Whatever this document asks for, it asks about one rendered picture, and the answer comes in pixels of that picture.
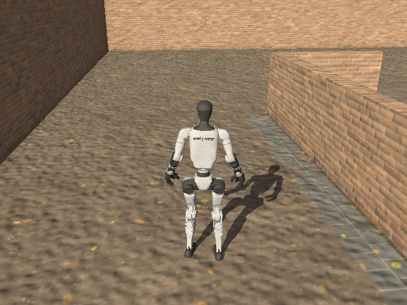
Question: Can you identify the humanoid robot head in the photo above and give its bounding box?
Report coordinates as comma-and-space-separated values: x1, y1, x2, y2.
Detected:
193, 100, 215, 131

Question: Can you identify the robot left upper arm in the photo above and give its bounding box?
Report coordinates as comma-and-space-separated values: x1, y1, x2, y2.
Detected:
173, 128, 191, 162

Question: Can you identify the robot left foot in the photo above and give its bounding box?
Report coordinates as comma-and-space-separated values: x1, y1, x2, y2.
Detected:
184, 242, 197, 258

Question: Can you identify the robot right forearm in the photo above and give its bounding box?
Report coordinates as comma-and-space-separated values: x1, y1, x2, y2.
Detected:
230, 153, 243, 177

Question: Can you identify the robot right hand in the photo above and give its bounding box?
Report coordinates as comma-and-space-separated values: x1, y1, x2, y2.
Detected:
231, 173, 245, 188

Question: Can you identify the robot left hand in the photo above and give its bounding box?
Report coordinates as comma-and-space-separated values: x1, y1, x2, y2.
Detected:
165, 172, 179, 185

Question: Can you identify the robot right upper arm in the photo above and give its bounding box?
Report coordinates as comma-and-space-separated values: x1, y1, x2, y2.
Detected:
217, 128, 235, 163

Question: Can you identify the robot left forearm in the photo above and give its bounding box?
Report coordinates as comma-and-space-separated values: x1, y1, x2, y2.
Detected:
167, 152, 179, 175

